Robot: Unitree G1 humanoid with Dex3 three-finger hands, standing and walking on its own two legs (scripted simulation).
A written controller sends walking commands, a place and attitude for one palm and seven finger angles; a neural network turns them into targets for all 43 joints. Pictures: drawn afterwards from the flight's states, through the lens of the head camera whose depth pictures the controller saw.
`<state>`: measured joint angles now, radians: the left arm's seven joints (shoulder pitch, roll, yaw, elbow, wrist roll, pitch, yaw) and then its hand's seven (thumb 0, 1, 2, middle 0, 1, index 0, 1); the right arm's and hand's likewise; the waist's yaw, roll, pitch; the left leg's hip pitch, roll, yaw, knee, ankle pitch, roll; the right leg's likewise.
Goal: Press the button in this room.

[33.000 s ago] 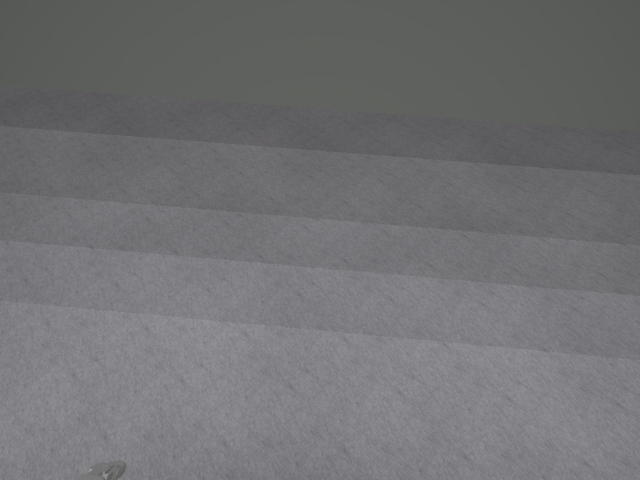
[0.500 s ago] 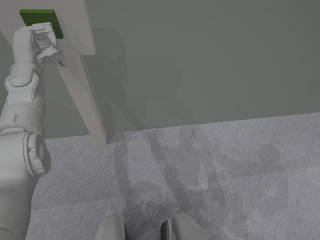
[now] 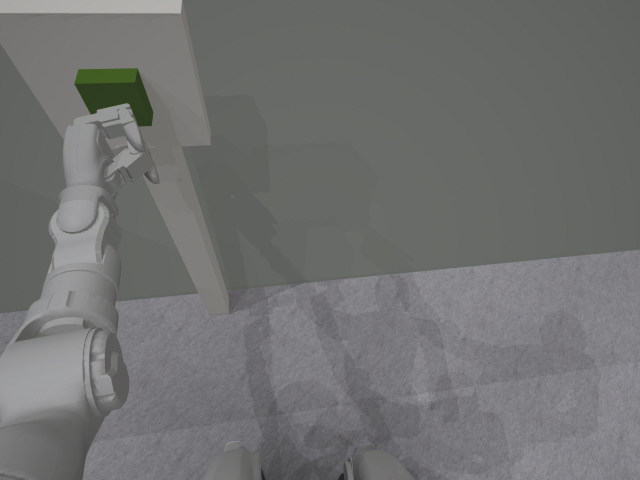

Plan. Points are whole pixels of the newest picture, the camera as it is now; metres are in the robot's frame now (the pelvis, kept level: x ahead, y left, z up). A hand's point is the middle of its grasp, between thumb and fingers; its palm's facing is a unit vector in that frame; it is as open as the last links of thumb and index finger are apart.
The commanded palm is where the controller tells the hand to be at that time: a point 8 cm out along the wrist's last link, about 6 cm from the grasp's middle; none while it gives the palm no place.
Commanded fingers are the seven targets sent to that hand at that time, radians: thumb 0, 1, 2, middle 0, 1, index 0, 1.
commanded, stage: pull the fist back off the button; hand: left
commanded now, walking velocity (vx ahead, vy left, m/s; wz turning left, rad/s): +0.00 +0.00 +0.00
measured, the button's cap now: (117, 97) +0.56 +0.22 +0.13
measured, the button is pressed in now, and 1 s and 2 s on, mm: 0 0 0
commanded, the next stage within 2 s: draw the hand back to the body in 0.44 s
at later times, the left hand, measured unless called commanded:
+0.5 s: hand (137, 209) +0.41 +0.18 +0.10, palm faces +0.08 -1.00 +0.00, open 3.1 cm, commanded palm +0.39 +0.23 +0.10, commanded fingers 0.00 0.90 0.90 -1.30 -1.50 -1.30 -1.50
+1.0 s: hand (87, 256) +0.33 +0.20 +0.14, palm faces +0.08 -1.00 -0.01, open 3.1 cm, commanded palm +0.29 +0.25 +0.15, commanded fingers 0.00 0.90 0.90 -1.30 -1.50 -1.30 -1.50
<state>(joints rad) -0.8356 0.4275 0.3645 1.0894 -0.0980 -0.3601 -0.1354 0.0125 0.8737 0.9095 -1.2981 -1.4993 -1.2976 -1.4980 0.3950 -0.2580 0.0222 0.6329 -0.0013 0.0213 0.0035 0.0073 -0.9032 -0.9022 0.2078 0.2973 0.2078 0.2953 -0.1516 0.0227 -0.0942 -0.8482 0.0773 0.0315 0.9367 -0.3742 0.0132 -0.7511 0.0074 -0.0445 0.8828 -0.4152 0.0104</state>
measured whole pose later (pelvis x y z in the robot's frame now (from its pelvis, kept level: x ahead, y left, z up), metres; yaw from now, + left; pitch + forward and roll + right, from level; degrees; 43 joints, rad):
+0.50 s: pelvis +0.02 -0.01 +0.01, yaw +2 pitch +10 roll -2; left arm -0.42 0.27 0.22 0.66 -0.18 -0.30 -0.15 0.02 0.90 0.90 -1.30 -1.50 -1.30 -1.50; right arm 0.26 -0.25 0.01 0.60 0.03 0.02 -0.01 0.01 -0.90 -0.90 0.21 0.30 0.21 0.30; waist -0.04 0.03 -0.09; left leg -0.66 0.05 0.02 0.86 -0.39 0.00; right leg -0.55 -0.01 -0.06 0.82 -0.44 0.00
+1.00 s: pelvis +0.01 -0.02 +0.03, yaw +2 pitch +4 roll -1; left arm -0.12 0.29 0.25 0.30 -0.28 -0.17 -0.22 0.02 0.90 0.90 -1.30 -1.50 -1.30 -1.50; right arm 0.27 -0.26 0.03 0.60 0.06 -0.04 -0.06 0.01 -0.90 -0.90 0.21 0.30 0.21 0.30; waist -0.01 0.05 -0.07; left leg -0.47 0.05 0.03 0.72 -0.32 -0.01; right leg -0.38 -0.01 -0.05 0.70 -0.38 -0.01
